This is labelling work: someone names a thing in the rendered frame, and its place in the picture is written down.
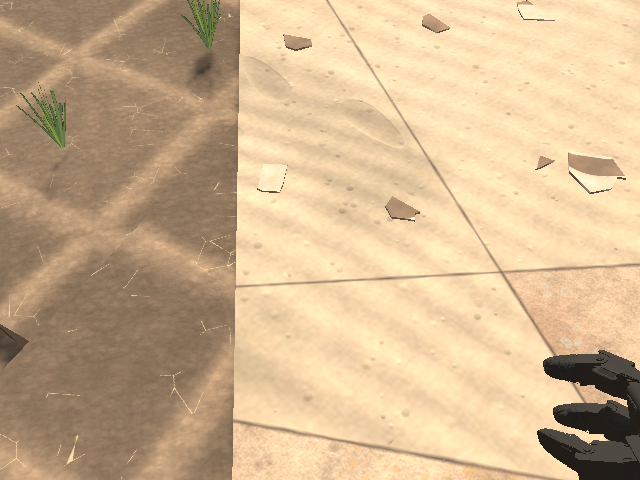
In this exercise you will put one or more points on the robot right hand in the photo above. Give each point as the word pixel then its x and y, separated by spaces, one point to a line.
pixel 617 459

